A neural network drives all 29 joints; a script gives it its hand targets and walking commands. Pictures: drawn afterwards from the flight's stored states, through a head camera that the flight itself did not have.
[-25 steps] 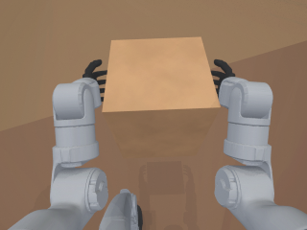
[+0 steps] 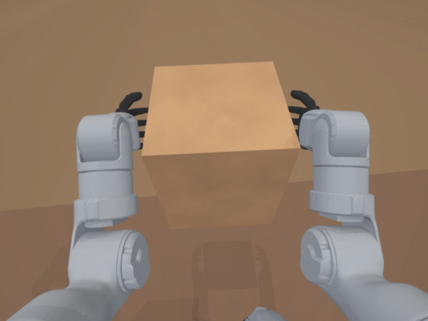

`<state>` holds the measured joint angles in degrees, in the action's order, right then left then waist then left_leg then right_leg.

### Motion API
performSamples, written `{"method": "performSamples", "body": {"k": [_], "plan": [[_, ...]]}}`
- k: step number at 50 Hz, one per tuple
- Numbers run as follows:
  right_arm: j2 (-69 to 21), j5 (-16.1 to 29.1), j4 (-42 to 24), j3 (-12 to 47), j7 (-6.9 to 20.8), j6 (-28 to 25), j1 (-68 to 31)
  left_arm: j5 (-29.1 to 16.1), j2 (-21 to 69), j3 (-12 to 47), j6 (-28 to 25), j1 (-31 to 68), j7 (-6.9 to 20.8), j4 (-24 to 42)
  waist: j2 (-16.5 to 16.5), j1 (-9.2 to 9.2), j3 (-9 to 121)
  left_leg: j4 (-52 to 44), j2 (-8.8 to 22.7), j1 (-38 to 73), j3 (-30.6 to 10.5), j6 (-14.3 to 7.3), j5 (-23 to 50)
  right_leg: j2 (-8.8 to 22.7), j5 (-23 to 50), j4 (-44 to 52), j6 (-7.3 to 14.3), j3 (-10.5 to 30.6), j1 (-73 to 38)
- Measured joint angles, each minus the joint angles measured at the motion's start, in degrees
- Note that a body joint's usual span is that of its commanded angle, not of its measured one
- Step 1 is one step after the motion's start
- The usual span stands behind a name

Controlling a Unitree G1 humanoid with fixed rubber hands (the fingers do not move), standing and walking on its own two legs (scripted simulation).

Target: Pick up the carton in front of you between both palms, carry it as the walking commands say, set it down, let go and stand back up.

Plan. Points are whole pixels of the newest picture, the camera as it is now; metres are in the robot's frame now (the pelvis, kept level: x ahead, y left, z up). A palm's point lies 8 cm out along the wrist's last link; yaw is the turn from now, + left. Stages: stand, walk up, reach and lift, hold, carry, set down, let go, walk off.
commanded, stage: carry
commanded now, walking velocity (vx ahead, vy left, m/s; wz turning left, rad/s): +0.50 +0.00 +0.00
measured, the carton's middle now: (217, 151) +0.39 -0.01 +0.10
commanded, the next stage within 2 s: none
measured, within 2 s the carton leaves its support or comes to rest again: neither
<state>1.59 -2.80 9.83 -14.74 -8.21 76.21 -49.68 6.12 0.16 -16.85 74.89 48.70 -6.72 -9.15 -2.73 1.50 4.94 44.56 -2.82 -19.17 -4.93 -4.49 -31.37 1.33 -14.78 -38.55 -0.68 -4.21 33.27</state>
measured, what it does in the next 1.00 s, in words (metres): climbs: left foot, then right foot 0.03 m higher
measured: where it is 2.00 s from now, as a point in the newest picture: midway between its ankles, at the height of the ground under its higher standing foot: (191, 136)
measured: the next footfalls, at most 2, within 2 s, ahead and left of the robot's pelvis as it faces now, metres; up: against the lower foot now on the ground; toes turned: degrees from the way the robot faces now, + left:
left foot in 0.32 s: +0.32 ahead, +0.10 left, +0.02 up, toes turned +11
right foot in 0.70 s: +0.61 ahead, -0.07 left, +0.06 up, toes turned -2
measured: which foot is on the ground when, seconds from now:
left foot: up 0.00-0.30, down 0.32-0.70, up 0.72-1.00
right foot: down 0.00-0.34, up 0.36-0.68, down 0.70-1.00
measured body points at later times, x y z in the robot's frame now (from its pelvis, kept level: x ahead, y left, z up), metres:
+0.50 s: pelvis +0.28 +0.02 +0.05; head +0.29 +0.02 +0.50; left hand +0.66 +0.19 +0.20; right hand +0.66 -0.11 +0.20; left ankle +0.27 +0.10 -0.68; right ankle +0.24 -0.11 -0.57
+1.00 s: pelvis +0.58 +0.01 +0.09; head +0.62 +0.01 +0.54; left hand +0.94 +0.23 +0.25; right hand +1.00 -0.07 +0.25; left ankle +0.67 +0.14 -0.56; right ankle +0.57 -0.07 -0.65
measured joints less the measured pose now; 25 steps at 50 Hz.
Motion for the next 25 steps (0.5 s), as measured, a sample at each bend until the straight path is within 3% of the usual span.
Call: {"method": "performSamples", "body": {"k": [3, 6, 9, 14, 16, 18, 20, 22, 25], "plan": [[1.02, 0.14, 2.13, -0.33, 0.7, 0.07, 1.6, 0.03, 0.73, 2.54, -0.49, -2.04, -0.41, -2.13, 0.87, -3.08, 0.24, 19.65, -0.31, -6.75, 2.83, 0.4, 0.66, 0.69, -5.97, -0.61, 1.02, -1.57, -4.04], [0.52, -0.39, 1.87, -0.31, 0.71, 0.69, 1.91, -1.94, 0.13, 3.68, 0.01, -4.18, -1.05, -0.59, 1.09, -5.27, -0.57, 27.27, 0.59, -13.31, 5.34, 0.77, 4.51, 1.38, -6.95, 3.81, 0.84, -2.41, -9.25], [-0.08, -0.93, -0.55, -0.3, 0.71, 1.07, 1.64, -3.42, -0.54, 3.5, 0.21, -3.98, -1.6, 1.47, 1.5, -6.59, -1.45, 22.85, 1.65, -17.72, 6.4, 1.01, 4.67, 2.11, -7.75, 7.81, 0.88, -3.22, -13.84], [-0.93, -1.95, -3.42, -1.41, 0.71, 1.36, 0.51, -4.13, -1.16, 2.41, 0.09, -1.13, -1.84, 1.89, 2.94, -7.21, -0.92, 1.81, 2.87, -17.23, 9.23, 1.0, 6.83, 3.35, -11.04, 11.44, -0.36, -4.0, -20.38], [-1.28, -2.4, -2.15, -1.73, 0.71, 1.12, -0.4, -4.37, -1.87, 2.03, 0.21, -0.05, -1.82, 0.55, 4.12, -6.37, -0.24, -6.72, 1.76, -13.15, 12.08, 0.19, 9.95, 4.71, -14.45, 9.09, -1.24, -3.71, -22.17], [-2.01, -3.1, 0.26, -1.13, 0.71, 0.07, -1.24, -4.64, -3.24, 1.62, 0.08, 0.39, -1.37, -1.0, 5.12, -4.34, -0.04, -6.27, 0.93, -10.9, 13.5, -0.2, 13.35, 6.39, -16.52, -1.82, -1.25, -2.09, -20.06], [-2.69, -3.71, 1.35, -0.02, 0.72, -0.28, -0.12, -4.62, -3.77, 1.21, 0.0, -0.16, -0.82, -2.54, 4.32, -1.83, 0.05, -4.83, 0.93, -9.05, 12.97, 0.0, 9.52, 4.23, -16.04, -19.79, -0.9, 1.74, -13.45], [-2.55, -3.01, 0.65, 0.86, 0.69, 0.26, 1.86, -4.08, -3.47, 1.15, 0.71, -0.18, -0.78, -3.3, 3.7, 0.22, -0.34, -6.79, 1.12, -6.28, 12.06, 0.4, 7.68, 2.16, -14.81, -33.16, 0.1, 2.97, -6.11], [-1.77, -0.86, -1.76, 1.47, 0.15, 0.93, 3.51, -2.99, -2.72, 1.14, 1.74, 0.33, -0.77, -2.17, 3.35, 2.39, -1.63, -10.84, 1.66, -1.91, 11.1, 1.0, 7.27, 1.12, -13.19, -37.69, 1.32, 2.57, 3.03]]}}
